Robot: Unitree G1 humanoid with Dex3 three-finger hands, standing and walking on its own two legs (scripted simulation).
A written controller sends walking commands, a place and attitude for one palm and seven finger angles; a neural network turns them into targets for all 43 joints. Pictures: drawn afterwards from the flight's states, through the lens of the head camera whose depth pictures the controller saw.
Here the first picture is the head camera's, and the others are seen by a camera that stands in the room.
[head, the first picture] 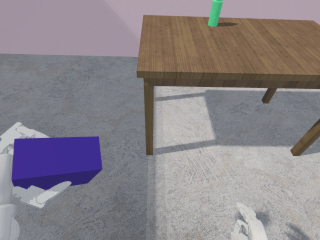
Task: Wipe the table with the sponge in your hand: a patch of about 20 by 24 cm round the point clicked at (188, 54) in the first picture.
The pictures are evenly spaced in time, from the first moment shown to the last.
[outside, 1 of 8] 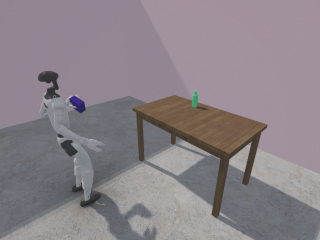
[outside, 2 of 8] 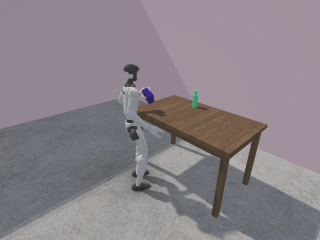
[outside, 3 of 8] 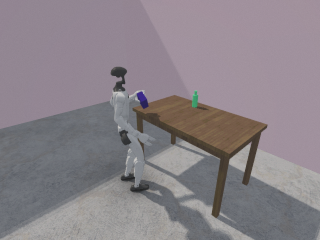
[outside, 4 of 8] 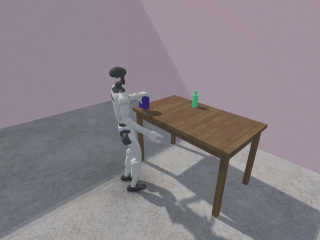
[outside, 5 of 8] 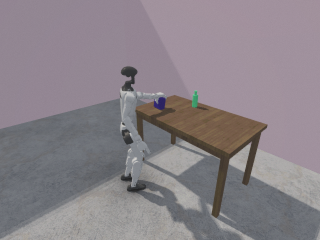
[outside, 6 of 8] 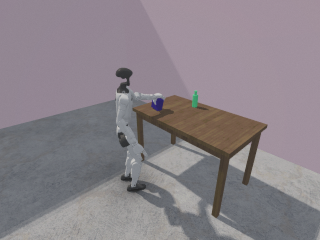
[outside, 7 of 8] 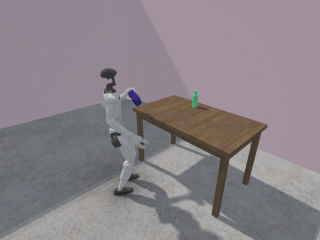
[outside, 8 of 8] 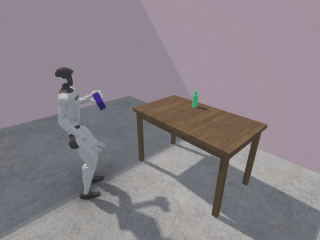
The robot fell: no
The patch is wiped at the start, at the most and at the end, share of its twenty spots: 0.00 0.95 0.95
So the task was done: yes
